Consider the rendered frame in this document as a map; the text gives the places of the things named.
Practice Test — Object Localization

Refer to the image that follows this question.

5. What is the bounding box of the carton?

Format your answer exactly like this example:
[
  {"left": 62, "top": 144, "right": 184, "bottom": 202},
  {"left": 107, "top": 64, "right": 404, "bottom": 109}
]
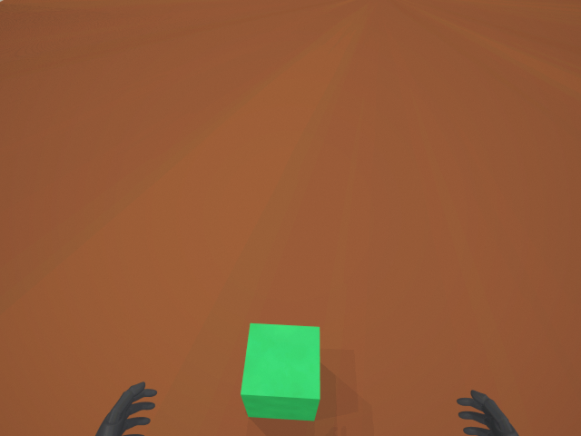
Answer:
[{"left": 241, "top": 323, "right": 320, "bottom": 421}]

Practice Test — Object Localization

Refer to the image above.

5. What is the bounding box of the right robot hand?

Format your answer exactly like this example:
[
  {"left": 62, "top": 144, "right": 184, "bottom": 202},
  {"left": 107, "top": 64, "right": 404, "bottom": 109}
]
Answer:
[{"left": 457, "top": 390, "right": 519, "bottom": 436}]

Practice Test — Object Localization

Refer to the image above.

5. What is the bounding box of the left robot hand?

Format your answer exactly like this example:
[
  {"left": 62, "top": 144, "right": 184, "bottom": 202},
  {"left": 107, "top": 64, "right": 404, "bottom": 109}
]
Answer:
[{"left": 95, "top": 381, "right": 157, "bottom": 436}]

